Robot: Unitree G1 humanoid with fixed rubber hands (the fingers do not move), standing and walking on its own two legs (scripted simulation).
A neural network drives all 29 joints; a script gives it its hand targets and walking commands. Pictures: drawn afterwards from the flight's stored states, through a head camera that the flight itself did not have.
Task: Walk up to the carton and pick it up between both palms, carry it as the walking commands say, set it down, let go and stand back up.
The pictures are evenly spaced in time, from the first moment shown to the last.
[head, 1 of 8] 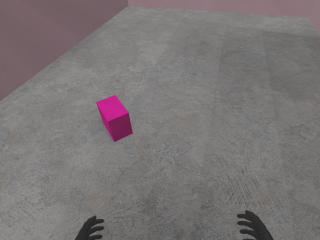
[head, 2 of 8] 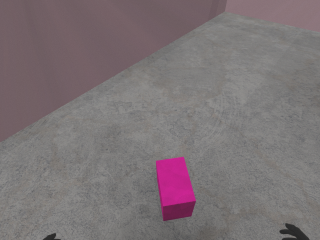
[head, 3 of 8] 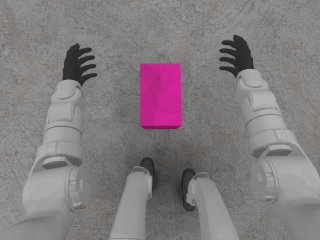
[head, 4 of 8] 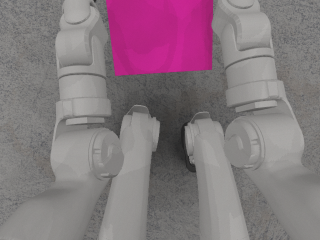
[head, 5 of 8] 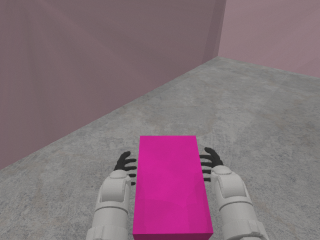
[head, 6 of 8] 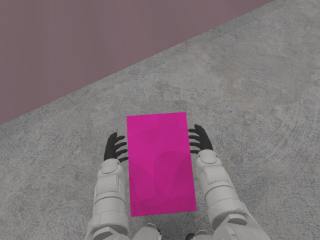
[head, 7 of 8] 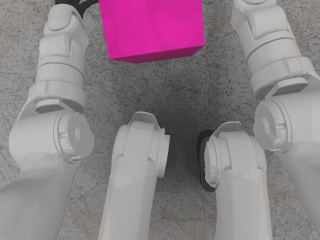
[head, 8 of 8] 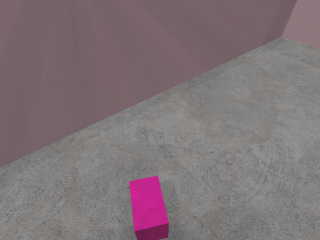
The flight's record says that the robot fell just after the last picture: no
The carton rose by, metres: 0.68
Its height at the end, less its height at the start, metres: +0.00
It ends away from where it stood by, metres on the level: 0.37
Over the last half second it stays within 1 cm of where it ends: yes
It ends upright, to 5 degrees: yes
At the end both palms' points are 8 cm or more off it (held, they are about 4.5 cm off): yes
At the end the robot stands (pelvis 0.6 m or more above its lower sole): yes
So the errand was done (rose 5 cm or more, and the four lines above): yes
